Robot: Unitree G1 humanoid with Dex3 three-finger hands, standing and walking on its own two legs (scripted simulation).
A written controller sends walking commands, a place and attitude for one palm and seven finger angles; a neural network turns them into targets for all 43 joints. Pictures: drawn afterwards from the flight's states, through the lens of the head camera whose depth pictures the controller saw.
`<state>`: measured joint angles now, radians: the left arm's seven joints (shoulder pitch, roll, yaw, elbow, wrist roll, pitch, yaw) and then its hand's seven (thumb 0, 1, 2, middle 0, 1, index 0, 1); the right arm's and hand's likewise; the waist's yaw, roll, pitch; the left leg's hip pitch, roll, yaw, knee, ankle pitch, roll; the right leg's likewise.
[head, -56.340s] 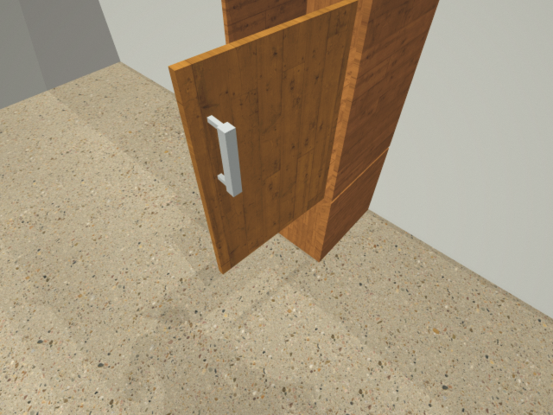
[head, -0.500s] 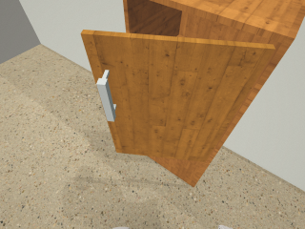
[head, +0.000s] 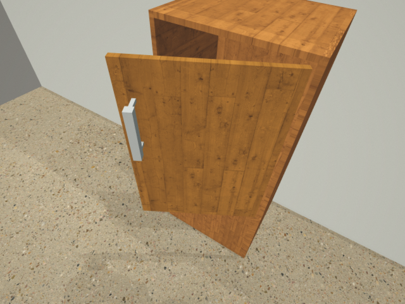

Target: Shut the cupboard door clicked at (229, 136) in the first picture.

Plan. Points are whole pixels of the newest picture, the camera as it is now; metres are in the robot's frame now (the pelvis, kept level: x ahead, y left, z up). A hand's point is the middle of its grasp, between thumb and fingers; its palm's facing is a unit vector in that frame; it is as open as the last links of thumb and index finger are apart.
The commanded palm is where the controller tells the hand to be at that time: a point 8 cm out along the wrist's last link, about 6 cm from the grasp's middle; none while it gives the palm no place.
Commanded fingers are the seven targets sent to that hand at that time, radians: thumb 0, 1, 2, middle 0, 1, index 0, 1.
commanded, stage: come to a stop and stand still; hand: left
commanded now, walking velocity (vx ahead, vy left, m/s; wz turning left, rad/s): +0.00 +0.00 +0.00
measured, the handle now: (135, 130) +0.48 +0.20 +0.08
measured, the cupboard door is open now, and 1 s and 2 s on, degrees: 29 29 29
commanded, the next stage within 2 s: look again from close up in 1.18 s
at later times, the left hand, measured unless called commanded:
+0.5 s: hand out of the picture +0.02 +0.19 -0.17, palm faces -0.02 -0.99 -0.17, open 7.4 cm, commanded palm none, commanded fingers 0.00 0.90 0.90 -0.20 -0.30 -0.20 -0.30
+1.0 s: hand out of the picture +0.07 +0.21 -0.18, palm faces -0.03 -0.98 -0.19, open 7.4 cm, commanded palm none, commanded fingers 0.00 0.90 0.90 -0.20 -0.30 -0.20 -0.30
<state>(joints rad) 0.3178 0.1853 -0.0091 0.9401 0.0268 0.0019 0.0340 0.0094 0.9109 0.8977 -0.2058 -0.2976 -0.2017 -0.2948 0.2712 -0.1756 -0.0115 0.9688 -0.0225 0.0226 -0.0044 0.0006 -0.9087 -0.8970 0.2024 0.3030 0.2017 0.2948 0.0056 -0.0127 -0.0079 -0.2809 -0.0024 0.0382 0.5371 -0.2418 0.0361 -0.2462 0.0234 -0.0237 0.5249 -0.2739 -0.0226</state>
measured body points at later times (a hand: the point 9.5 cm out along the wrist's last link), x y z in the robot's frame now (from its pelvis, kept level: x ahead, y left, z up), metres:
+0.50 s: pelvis +0.02 +0.02 +0.00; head +0.03 +0.03 +0.45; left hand +0.02 +0.24 -0.16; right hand +0.01 -0.20 -0.15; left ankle +0.04 +0.10 -0.73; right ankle +0.02 -0.11 -0.73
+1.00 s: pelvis +0.05 +0.04 +0.01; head +0.07 +0.05 +0.45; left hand +0.07 +0.26 -0.16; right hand +0.08 -0.20 -0.14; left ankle +0.04 +0.10 -0.73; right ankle +0.02 -0.11 -0.73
